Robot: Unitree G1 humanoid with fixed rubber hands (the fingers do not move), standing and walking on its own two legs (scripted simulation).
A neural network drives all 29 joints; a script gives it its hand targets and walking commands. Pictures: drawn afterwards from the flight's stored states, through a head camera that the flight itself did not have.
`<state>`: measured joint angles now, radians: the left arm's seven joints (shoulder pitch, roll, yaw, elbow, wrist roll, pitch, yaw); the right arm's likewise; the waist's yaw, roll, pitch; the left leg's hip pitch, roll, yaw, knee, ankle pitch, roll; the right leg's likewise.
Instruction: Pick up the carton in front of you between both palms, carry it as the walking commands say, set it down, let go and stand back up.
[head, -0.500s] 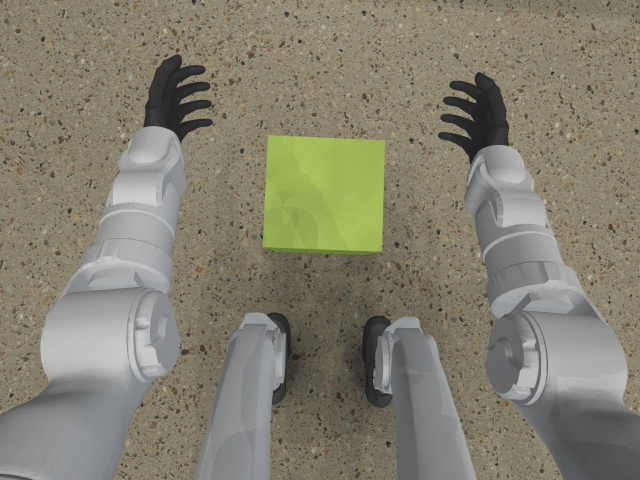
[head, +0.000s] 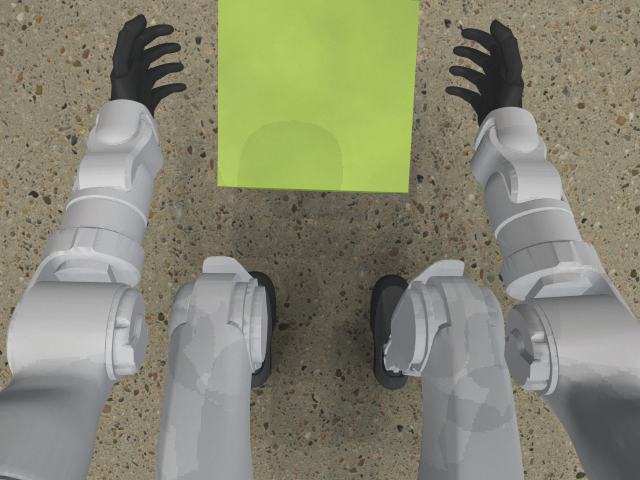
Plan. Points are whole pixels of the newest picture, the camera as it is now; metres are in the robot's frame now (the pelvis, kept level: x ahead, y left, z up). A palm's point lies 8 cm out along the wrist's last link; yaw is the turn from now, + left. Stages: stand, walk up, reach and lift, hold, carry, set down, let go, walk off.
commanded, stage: reach and lift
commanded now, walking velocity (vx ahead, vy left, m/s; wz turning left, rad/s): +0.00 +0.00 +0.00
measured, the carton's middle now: (315, 118) +0.50 +0.03 -0.29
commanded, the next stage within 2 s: none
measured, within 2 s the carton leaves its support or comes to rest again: leaves its support in 1.06 s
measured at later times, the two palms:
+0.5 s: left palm (165, 102) +0.50 +0.21 -0.22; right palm (466, 92) +0.52 -0.15 -0.21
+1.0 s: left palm (189, 92) +0.51 +0.18 -0.21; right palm (443, 88) +0.52 -0.12 -0.20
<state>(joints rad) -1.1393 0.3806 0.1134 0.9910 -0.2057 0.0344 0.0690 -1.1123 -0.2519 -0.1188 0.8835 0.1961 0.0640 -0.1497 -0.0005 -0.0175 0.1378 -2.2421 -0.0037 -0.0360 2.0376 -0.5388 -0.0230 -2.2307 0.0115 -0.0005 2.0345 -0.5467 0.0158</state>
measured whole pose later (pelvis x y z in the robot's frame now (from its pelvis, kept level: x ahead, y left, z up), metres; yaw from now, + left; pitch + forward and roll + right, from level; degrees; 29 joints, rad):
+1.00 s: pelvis -0.01 +0.00 -0.04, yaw +0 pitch +38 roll +0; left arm -1.41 0.30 0.03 1.23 -0.23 0.01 0.14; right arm -1.41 -0.23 -0.10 1.17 0.18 0.02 -0.19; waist 0.02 -0.02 0.26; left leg -2.33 -0.01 -0.02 2.16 -0.51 -0.01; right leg -2.32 0.03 0.03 2.17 -0.52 0.03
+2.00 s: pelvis +0.04 +0.00 +0.18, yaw +2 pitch +35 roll +0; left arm -0.66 -0.04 0.34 0.64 0.15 0.32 0.05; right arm -0.66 0.09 -0.38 0.59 -0.14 0.30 -0.09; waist 0.01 -0.03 -0.28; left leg -1.57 -0.05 -0.04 1.47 -0.51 -0.02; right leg -1.57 0.07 0.07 1.49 -0.53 0.02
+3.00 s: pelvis +0.09 +0.00 +0.36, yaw +2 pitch -4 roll +0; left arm -0.29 -0.16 0.28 0.41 0.27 0.64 0.01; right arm -0.32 0.17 -0.30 0.39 -0.30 0.62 0.00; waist 0.00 -0.01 -0.04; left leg -0.19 -0.03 -0.07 0.49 -0.23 0.00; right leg -0.17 0.03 0.08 0.49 -0.25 0.00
